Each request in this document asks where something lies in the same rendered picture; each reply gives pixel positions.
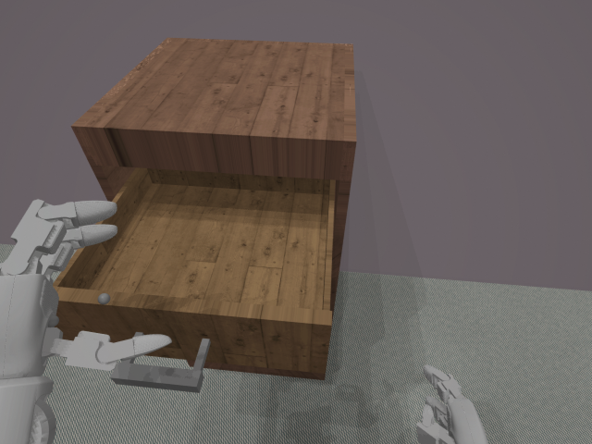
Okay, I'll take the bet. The cabinet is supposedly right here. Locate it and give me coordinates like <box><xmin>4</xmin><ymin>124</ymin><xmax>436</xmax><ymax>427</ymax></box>
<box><xmin>71</xmin><ymin>38</ymin><xmax>357</xmax><ymax>380</ymax></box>

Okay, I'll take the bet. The robot left forearm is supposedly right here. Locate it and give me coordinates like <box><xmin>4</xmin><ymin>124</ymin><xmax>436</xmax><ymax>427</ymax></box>
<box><xmin>0</xmin><ymin>376</ymin><xmax>56</xmax><ymax>444</ymax></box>

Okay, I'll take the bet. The robot left hand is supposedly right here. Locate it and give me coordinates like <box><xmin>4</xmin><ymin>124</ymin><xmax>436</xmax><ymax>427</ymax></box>
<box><xmin>0</xmin><ymin>199</ymin><xmax>172</xmax><ymax>379</ymax></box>

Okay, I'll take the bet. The handle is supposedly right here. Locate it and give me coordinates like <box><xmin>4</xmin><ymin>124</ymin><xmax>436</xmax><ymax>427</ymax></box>
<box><xmin>110</xmin><ymin>332</ymin><xmax>211</xmax><ymax>393</ymax></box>

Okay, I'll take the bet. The robot right hand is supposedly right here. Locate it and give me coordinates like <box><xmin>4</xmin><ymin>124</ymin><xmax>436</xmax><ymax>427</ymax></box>
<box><xmin>417</xmin><ymin>364</ymin><xmax>488</xmax><ymax>444</ymax></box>

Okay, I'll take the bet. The drawer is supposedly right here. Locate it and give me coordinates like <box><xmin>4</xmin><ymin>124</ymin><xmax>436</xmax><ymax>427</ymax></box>
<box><xmin>53</xmin><ymin>167</ymin><xmax>335</xmax><ymax>374</ymax></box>

